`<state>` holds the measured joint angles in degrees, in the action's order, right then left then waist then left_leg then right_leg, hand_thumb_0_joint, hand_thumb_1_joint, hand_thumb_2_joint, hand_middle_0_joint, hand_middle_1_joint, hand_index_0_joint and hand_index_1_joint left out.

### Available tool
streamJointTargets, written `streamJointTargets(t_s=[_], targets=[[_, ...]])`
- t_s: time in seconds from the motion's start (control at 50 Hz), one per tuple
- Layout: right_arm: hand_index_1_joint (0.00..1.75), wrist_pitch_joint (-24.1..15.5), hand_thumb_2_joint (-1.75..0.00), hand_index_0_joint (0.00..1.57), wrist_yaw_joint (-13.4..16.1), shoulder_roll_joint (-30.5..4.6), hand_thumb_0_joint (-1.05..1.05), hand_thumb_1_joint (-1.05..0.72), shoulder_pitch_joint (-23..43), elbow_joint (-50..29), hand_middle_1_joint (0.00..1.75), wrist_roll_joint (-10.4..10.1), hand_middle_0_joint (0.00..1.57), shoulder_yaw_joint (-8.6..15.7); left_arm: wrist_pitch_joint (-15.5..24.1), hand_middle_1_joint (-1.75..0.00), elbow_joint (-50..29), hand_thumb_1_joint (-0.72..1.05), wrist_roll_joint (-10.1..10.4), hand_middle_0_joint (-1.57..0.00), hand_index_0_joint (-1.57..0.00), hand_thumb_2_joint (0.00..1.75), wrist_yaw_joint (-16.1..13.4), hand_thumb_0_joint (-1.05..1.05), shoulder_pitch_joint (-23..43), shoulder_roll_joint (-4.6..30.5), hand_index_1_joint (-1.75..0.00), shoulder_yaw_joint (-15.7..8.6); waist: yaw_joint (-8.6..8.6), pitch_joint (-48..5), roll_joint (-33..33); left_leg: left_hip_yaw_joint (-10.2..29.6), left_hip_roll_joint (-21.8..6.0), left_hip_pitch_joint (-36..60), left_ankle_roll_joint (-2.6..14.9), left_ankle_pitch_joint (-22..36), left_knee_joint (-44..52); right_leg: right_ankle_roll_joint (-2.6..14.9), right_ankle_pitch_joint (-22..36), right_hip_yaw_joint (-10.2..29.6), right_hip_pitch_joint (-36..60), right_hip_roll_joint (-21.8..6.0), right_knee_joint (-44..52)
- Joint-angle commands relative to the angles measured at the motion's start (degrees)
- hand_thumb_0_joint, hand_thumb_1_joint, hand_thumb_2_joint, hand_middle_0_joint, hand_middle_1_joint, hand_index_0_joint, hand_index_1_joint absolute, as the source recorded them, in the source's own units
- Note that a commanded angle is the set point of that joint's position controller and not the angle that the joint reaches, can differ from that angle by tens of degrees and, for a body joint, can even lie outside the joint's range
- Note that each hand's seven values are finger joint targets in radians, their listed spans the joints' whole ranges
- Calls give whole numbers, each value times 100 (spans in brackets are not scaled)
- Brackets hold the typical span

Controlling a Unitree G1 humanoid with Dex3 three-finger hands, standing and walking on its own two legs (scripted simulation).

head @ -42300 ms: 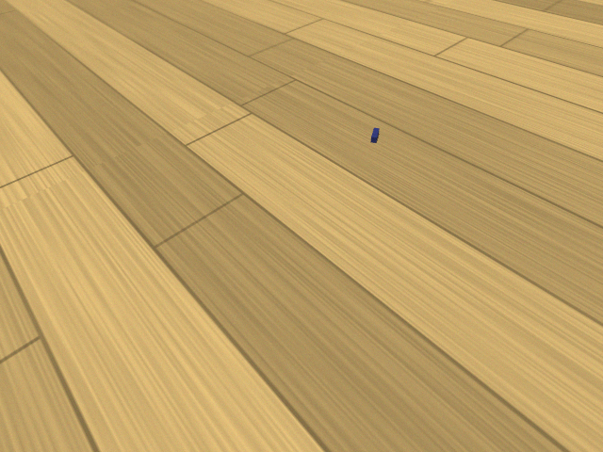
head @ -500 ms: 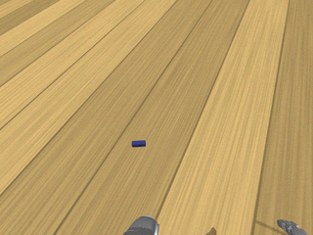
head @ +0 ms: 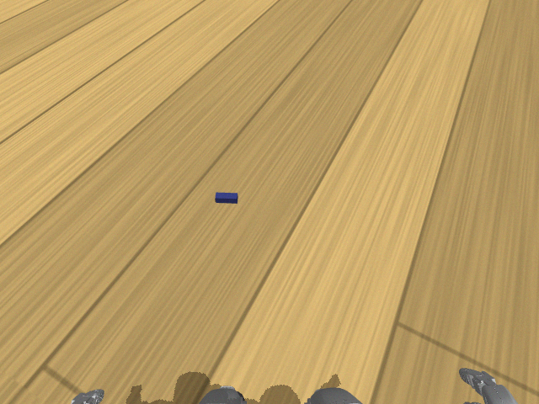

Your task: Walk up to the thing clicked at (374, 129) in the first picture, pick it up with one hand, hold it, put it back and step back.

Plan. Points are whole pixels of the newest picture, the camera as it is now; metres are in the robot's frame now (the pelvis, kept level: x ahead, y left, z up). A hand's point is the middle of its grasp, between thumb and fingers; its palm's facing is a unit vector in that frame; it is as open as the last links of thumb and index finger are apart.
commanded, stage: step back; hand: left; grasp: from above
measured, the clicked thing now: (226, 197) +0.95 +0.21 -0.75
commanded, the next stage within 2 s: stand in 1.26 s
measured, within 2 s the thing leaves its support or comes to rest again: neither
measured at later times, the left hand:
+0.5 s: hand out of the picture -0.03 +0.27 -0.14, palm faces +0.06 -0.91 -0.41, open 7.4 cm
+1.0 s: hand out of the picture +0.00 +0.25 -0.15, palm faces +0.09 -0.92 -0.38, open 7.4 cm
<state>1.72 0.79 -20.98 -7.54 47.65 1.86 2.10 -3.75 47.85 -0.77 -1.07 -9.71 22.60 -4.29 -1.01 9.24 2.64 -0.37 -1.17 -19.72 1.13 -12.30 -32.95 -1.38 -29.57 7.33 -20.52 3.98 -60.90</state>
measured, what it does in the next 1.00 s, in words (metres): steps on the spot: right foot, then left foot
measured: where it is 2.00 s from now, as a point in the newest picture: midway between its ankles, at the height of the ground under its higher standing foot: outside the picture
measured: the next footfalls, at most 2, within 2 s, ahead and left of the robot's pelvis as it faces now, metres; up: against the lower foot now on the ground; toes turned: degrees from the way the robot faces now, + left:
right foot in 0.10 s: +0.00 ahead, -0.14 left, +0.00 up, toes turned +1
left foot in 0.42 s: -0.07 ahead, +0.11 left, +0.00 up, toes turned +1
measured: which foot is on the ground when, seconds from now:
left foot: down 0.00-0.12, up 0.14-0.40, down 0.42-0.72, up 0.74-0.96, down 0.98-1.00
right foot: up 0.00-0.08, down 0.10-1.00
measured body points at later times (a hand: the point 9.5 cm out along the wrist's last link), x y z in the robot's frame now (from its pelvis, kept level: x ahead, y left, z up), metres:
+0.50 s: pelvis -0.10 -0.01 +0.00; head -0.08 -0.02 +0.45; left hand -0.04 +0.32 -0.11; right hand -0.04 -0.32 -0.13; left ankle -0.11 +0.11 -0.73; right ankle -0.09 -0.13 -0.72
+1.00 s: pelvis -0.05 -0.02 +0.00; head -0.03 -0.03 +0.45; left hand +0.00 +0.30 -0.12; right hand +0.04 -0.33 -0.13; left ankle -0.04 +0.12 -0.73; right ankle -0.04 -0.14 -0.73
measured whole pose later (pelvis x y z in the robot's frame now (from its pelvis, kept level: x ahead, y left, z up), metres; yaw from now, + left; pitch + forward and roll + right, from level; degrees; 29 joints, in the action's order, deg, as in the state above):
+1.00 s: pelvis -0.05 -0.02 +0.00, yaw +5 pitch -2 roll +0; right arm -0.2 -0.1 -22.4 -11.5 57.8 1.4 2.8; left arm 1.5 56.8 -1.1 0.1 -9.3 20.4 -2.5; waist -1.0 4.7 -0.9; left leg 1.7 -0.5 -15.2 -0.5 -15.8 -33.3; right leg -0.5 -19.1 -2.8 -15.1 -3.1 -36.3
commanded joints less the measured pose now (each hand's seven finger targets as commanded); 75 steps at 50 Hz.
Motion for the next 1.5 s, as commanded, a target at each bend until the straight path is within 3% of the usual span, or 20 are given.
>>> streamJointTargets(t_s=[0.0,0.06,0.1,0.12,0.14,0.2,0.32,0.38,0.42,0.44,0.48,0.6,0.66,0.7,0.74,0.8,0.94,1.02,1.12,1.48], targets=[[30,-25,-90,20,33,-1483,0,-90,-232,-311,30,42,20,470,328,-30,-270,90,-51,-20,-20,90,-20,0,-152,922,-30,-202,289,-1536,-1490,1096,-1205,1823,1181,1401,436,-4,70,-580,-16,-315,2158],[30,100,-90,20,-14,-1548,0,-90,111,-311,30,-36,20,452,422,-30,265,90,-103,-20,-20,90,-15,0,-904,914,-30,-245,-114,-1644,-1214,744,-957,935,799,801,-197,251,1373,-773,1263,-235,4192],[30,64,-90,20,-21,-953,0,-90,117,-519,30,-86,20,256,462,-30,144,90,-224,-20,-20,90,-10,0,-771,1713,-30,-463,-108,-1116,829,420,315,-1470,72,-1647,-1378,798,759,1933,1597,-1739,4274],[30,87,-90,20,75,-1178,0,-90,503,-503,30,-64,20,369,444,-30,-39,90,-248,-20,-20,90,-24,0,-240,2195,-30,-518,-390,-799,1028,1027,309,-744,-164,-2207,-2265,1707,256,2741,-194,-2805,4614],[30,84,-90,20,71,-1437,0,-90,421,-371,30,-82,20,496,454,-30,-163,90,-215,-20,-20,90,-47,0,260,2035,-30,-481,-137,-271,926,1207,54,-289,-157,-1933,-2814,1776,-51,2726,-1163,-2895,4804],[30,3,-90,20,7,-1115,0,-90,-55,16,30,-146,20,345,524,-30,-121,90,-169,-20,-20,90,-60,0,529,1251,-30,-306,206,-285,337,933,610,-661,-130,-1123,-2803,1029,2163,399,36,-1543,3911],[30,-222,-90,20,-79,-1076,0,-90,97,33,30,2,20,316,540,-30,35,90,-241,-20,-20,90,40,0,-305,1459,-30,-436,-379,-626,944,257,206,-748,-263,-1748,-695,1212,-68,803,1391,-1759,4070],[30,-368,-90,20,-86,-1016,0,-90,-457,321,30,9,20,390,448,-30,-44,90,-160,-20,-20,90,104,0,5,1407,-30,-332,-9,-872,718,-103,339,755,-102,-837,1284,1029,960,366,918,-1667,3403],[30,-481,-90,20,-19,-1364,0,-90,-930,489,30,90,20,543,446,-30,-73,90,-88,-20,-20,90,110,0,-186,795,-30,-128,123,-1309,-635,1756,-667,2201,236,-656,1783,470,1395,-334,-266,-977,1649],[30,-485,-90,20,-23,-1838,0,-90,-739,395,30,94,20,601,443,-30,-149,90,-15,-20,-20,90,113,0,46,684,-30,-91,163,-959,-1223,3216,-1656,2233,859,-1534,1952,241,-69,-1027,-1504,-296,1248],[30,-454,-90,20,-52,-1969,0,-90,-528,367,30,11,20,640,492,-30,-72,90,-66,-20,-20,90,104,0,401,1374,-30,-254,204,-308,-864,3167,-1983,631,1488,-2213,2027,323,-306,-322,-724,-812,766],[30,-434,-90,20,-98,-1460,0,-90,-439,348,30,37,20,466,609,-30,218,90,-37,-20,-20,90,197,0,127,963,-30,-201,192,-538,-1285,1374,-908,688,810,-411,1395,237,635,-898,158,-471,2332],[30,-285,-90,20,-98,-1108,0,-90,-26,197,30,-76,20,306,701,-30,605,90,-66,-20,-20,90,75,0,-592,945,-30,-228,-303,-798,-895,707,-545,-194,449,-407,158,245,1707,-1008,1774,-296,3721],[30,-250,-90,20,-51,-602,0,-90,-196,77,30,-118,20,152,756,-30,586,90,-167,-20,-20,90,-9,0,-679,1683,-30,-405,-340,-863,775,428,460,-1417,-16,-1825,-1496,847,208,2002,1990,-2108,4762],[30,-195,-90,20,-2,-1280,0,-90,-547,396,30,-50,20,379,730,-30,324,90,-170,-20,-20,90,30,0,147,1822,-30,-397,-55,-278,329,735,28,-643,-47,-2164,-2133,1603,-1110,2505,388,-2747,4939],[30,-255,-90,20,-56,-1068,0,-90,-645,596,30,-85,20,308,802,-30,360,90,-103,-20,-20,90,19,0,292,1345,-30,-283,23,-523,156,826,-31,-429,-18,-1603,-1723,1183,987,993,688,-2055,4423],[30,-315,-90,20,-31,-932,0,-90,-765,843,30,-21,20,302,651,-30,405,90,-2,-20,-20,90,36,0,577,1206,-30,-131,229,-1022,413,19,122,1004,-100,161,828,711,3209,-251,551,-1488,3070],[30,-361,-90,20,19,-1651,0,-90,129,660,30,-43,20,380,515,-30,551,90,124,-20,-20,90,7,0,340,984,-30,-37,-88,-1206,-770,1530,-1324,443,860,1159,950,225,1111,-796,906,-597,2543],[30,-319,-90,20,23,-1178,0,-90,223,840,30,-102,20,228,618,-30,779,90,81,-20,-20,90,-2,0,400,1200,-30,-48,-10,-1389,-570,592,-535,649,160,1829,490,384,3243,-417,1431,-1069,3091],[30,-390,-90,20,-50,-1047,0,-90,650,1247,30,-169,20,82,612,-30,1364,90,60,-20,-20,90,60,0,814,1010,-30,187,105,-1207,-231,535,-649,1597,-10,1778,1407,226,3249,-414,1561,-1189,4243]])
